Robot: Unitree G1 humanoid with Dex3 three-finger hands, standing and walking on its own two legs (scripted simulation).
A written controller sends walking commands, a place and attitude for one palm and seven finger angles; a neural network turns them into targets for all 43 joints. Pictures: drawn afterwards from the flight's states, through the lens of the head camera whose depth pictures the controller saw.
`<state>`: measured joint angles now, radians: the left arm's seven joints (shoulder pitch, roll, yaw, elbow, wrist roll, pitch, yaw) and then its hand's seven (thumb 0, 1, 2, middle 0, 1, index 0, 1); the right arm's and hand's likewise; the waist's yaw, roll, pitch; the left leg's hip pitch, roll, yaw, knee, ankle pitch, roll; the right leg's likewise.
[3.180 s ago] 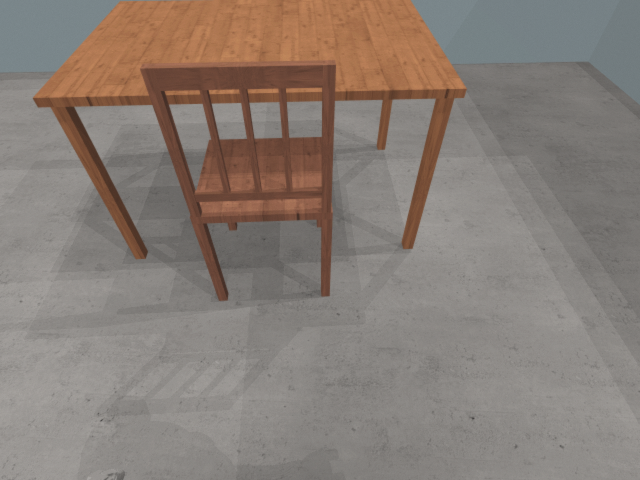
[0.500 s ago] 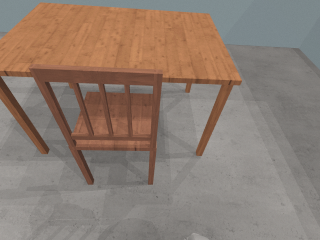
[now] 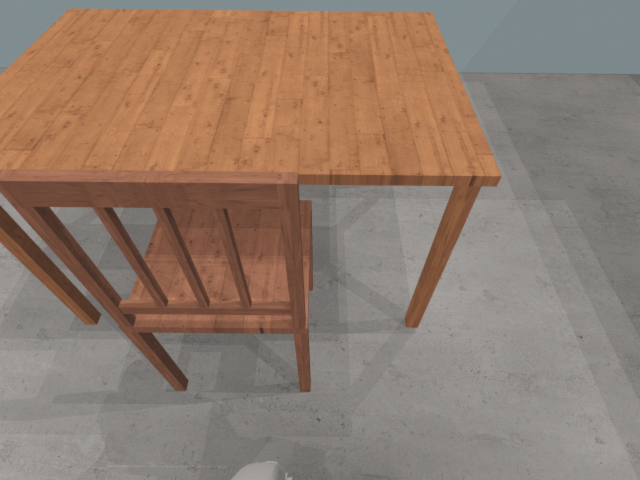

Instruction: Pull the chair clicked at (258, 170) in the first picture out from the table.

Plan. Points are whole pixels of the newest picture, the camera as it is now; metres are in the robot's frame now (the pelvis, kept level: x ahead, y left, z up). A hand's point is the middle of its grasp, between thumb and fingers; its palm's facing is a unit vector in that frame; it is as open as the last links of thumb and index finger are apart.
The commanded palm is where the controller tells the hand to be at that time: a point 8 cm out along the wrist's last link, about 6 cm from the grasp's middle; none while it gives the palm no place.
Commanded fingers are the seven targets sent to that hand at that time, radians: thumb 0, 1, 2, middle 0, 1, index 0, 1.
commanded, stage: come to a stop and stand still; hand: left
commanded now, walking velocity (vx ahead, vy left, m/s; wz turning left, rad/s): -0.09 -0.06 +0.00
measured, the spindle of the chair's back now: (185, 262) +0.46 +0.28 -0.09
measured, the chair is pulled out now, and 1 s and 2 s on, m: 0.00 0.00 0.00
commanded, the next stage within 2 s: look again from close up in 1.96 s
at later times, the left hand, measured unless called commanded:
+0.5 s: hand out of the picture -0.02 +0.21 -0.17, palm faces +0.00 -0.98 -0.21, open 7.3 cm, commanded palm none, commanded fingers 0.00 0.90 0.90 -0.20 -0.30 -0.20 -0.30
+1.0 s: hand out of the picture -0.06 +0.10 -0.17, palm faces +0.05 -0.99 -0.13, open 7.3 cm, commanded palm none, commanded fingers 0.00 0.90 0.90 -0.20 -0.30 -0.20 -0.30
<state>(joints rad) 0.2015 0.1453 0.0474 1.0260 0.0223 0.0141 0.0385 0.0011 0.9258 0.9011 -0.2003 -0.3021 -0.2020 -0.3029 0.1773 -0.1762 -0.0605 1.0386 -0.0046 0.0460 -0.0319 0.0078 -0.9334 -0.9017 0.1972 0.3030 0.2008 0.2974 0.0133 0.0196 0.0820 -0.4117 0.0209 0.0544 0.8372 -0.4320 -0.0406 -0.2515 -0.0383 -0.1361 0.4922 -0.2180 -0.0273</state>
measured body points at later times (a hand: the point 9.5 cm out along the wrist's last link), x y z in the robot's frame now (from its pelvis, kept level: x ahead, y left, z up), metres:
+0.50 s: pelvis -0.03 +0.02 +0.01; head -0.01 +0.03 +0.46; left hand -0.02 +0.26 -0.15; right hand +0.01 -0.21 -0.14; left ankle +0.03 +0.11 -0.74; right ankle -0.10 -0.11 -0.72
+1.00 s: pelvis -0.02 -0.04 +0.00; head -0.02 -0.04 +0.45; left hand -0.06 +0.15 -0.16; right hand -0.10 -0.22 -0.16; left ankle +0.03 +0.11 -0.74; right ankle -0.09 -0.11 -0.74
